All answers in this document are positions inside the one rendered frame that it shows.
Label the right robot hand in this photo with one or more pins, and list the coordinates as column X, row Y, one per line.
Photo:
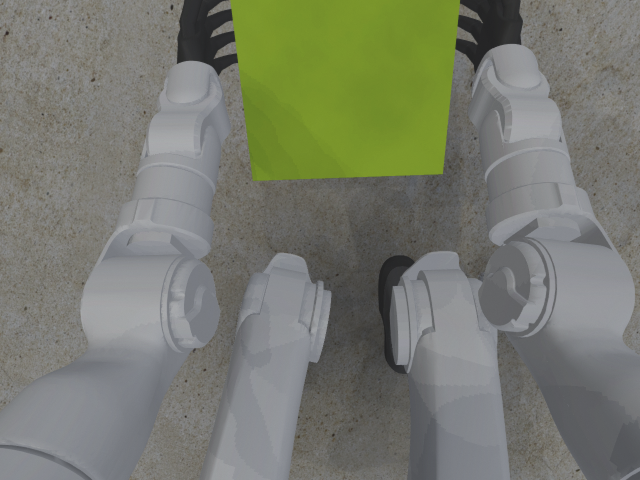
column 502, row 24

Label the left robot hand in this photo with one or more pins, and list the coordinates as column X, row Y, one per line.
column 194, row 42

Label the robot shin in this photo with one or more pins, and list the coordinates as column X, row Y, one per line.
column 450, row 260
column 256, row 287

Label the robot right upper arm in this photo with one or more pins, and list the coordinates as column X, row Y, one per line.
column 564, row 307

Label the right robot forearm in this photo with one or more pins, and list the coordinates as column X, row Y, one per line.
column 526, row 163

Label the left robot forearm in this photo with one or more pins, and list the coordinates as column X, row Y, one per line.
column 169, row 212

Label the left robot shin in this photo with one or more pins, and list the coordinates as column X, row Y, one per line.
column 256, row 287

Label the carton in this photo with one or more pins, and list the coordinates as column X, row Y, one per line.
column 345, row 88

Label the right robot shin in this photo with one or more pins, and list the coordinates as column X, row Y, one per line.
column 450, row 260

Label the robot left upper arm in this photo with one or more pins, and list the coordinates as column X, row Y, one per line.
column 91, row 420

